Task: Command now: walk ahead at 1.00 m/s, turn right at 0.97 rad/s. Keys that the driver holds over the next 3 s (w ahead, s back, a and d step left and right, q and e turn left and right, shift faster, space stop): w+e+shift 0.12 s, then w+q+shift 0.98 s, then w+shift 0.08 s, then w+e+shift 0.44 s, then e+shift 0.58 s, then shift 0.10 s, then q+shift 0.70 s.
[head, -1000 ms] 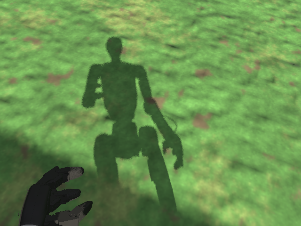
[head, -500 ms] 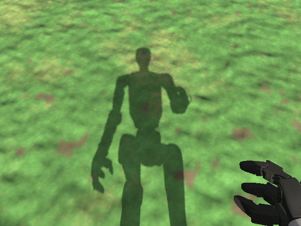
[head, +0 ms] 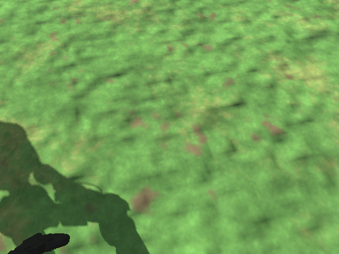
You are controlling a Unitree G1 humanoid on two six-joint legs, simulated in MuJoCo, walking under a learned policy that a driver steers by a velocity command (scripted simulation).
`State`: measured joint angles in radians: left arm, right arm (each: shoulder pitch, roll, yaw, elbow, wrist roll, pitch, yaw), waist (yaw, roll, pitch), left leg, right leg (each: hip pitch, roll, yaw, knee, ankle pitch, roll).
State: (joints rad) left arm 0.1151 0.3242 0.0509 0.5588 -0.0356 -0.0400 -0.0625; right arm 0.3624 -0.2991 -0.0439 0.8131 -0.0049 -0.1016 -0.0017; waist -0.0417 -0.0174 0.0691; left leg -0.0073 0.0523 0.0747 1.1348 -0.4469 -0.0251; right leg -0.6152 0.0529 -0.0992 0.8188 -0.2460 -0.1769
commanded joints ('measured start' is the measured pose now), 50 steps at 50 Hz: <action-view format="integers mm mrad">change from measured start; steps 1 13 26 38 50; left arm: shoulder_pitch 363 274 33 -274 213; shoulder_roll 197 85 85 -9 59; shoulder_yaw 75 25 -21 -17 46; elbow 0 117 45 -92 48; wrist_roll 29 10 18 50 59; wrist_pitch -23 -73 -128 -127 -80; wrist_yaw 20 55 37 50 72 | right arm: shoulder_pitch -182 -392 104 136 -138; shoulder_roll -175 -23 -128 -90 -76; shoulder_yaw -9 31 -45 -35 -11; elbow -241 -257 -157 -70 -192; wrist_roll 54 9 4 50 17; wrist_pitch -101 -33 -3 15 46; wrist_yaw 12 19 50 -1 1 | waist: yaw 179 146 -54 -58 145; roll -94 -42 -2 85 27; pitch -305 34 -150 19 -114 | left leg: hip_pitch -900 -438 173 -356 -788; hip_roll -52 25 152 -65 33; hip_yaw -230 -64 -820 -499 -204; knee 427 -517 -909 -945 242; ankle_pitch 58 772 -111 403 120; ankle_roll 82 0 308 227 92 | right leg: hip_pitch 987 247 -118 232 744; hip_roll -317 -107 -49 11 -354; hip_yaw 978 278 258 150 568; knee -592 -650 512 -267 -539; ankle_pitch -466 52 -60 429 -77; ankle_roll -227 -66 72 215 16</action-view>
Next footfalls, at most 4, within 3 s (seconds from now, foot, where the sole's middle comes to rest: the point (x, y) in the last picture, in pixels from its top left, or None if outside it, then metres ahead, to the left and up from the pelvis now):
0.42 left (149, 207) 0.63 0.10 -0.72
0.88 right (175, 118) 1.08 -0.03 -0.72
1.34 left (85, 88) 1.32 0.44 -0.72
1.80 right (94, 34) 1.78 0.44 -0.72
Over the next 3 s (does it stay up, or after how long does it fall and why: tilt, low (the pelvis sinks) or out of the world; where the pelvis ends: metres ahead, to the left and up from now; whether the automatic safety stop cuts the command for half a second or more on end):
stays up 1.82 0.53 0.05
